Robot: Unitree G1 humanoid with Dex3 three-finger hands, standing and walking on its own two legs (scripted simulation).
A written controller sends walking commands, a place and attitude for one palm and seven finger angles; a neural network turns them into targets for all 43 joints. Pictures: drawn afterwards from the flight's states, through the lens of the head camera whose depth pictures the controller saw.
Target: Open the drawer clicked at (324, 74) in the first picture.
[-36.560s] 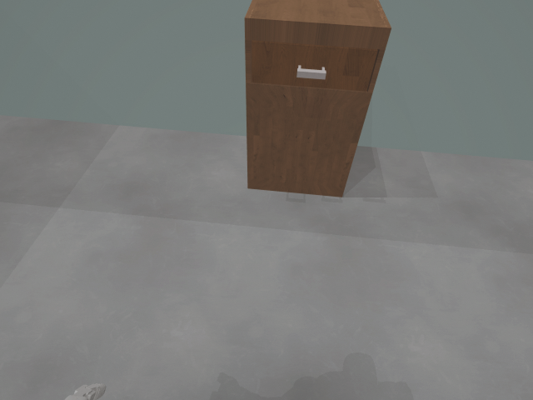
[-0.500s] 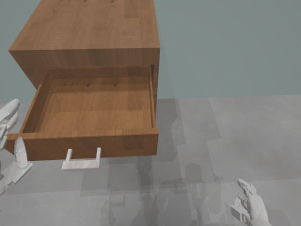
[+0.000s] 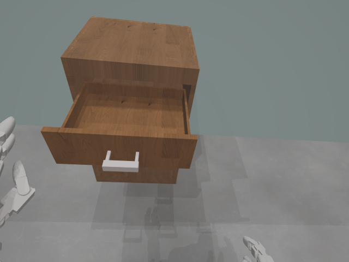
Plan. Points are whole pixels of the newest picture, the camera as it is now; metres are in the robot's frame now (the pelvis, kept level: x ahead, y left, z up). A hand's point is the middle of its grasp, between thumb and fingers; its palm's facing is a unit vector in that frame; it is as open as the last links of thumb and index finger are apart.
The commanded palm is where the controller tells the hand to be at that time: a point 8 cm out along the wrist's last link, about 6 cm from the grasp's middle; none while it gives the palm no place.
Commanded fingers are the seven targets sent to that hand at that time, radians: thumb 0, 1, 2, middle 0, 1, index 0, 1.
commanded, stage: stop stepping back and stand still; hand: left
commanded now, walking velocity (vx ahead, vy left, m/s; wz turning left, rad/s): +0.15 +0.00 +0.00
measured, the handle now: (122, 160) +0.43 +0.18 -0.08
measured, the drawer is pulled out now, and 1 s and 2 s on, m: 0.30 0.30 0.30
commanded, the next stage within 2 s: let the arm hang, fingers relaxed in 0.72 s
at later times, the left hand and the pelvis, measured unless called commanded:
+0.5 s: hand (57, 208) +0.17 +0.20 +0.15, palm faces +0.23 -0.86 -0.46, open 7.4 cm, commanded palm +0.10 +0.26 +0.17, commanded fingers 0.00 0.90 0.90 -0.20 -0.30 -0.20 -0.30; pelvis -0.04 -0.01 -0.01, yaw -3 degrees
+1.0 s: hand out of the picture +0.12 +0.20 -0.10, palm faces +0.02 -0.95 -0.31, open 7.4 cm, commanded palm none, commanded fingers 0.00 0.90 0.90 -0.20 -0.30 -0.20 -0.30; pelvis -0.04 -0.01 -0.01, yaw -1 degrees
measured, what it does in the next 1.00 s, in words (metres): steps on the spot: right foot, then left foot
